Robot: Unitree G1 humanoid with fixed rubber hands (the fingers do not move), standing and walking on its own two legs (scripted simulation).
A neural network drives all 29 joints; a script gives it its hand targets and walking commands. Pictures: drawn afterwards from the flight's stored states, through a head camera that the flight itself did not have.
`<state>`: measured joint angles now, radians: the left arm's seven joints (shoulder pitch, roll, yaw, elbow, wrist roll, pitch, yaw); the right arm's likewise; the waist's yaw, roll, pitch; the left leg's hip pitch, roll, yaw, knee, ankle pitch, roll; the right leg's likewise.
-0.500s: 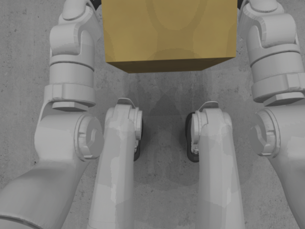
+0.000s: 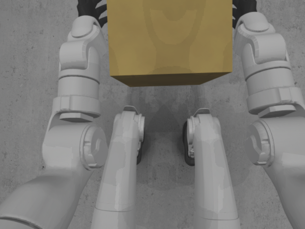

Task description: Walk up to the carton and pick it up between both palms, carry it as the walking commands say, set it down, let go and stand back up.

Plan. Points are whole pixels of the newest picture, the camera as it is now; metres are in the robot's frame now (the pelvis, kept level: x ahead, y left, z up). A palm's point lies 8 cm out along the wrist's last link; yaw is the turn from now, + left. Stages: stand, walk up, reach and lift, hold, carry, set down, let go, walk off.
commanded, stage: reach and lift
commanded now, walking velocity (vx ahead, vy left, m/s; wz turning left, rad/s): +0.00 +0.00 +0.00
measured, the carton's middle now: (165, 42) +0.51 +0.02 -0.13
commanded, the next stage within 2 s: none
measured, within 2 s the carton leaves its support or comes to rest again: neither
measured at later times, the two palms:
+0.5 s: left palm (73, 8) +0.50 +0.17 +0.03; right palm (265, 8) +0.52 -0.14 +0.01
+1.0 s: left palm out of the picture +0.48 +0.17 +0.10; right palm out of the picture +0.50 -0.14 +0.08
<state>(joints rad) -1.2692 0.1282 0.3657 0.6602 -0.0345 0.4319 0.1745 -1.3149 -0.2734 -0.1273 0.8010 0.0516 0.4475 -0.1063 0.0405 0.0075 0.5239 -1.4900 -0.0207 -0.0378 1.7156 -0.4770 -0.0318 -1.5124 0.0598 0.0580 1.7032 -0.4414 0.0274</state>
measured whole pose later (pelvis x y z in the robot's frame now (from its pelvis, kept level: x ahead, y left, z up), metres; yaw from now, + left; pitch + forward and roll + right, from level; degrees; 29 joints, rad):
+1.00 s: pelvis +0.01 +0.00 +0.13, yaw +0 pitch +4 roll +1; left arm -1.04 0.05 0.37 0.60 0.02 0.44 0.16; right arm -1.07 -0.19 -0.14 0.75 -0.01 0.45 -0.09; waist 0.04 0.01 0.52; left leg -0.93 -0.02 -0.04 1.22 -0.36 -0.03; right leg -0.95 0.04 0.07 1.22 -0.34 0.03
